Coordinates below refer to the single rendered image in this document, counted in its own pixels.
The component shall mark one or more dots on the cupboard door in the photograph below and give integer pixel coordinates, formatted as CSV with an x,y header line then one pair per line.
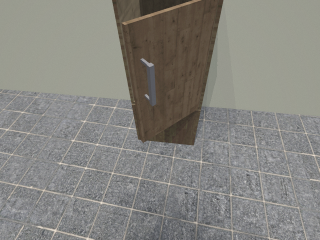
x,y
176,41

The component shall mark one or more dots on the handle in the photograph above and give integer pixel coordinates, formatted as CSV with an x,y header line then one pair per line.
x,y
151,82

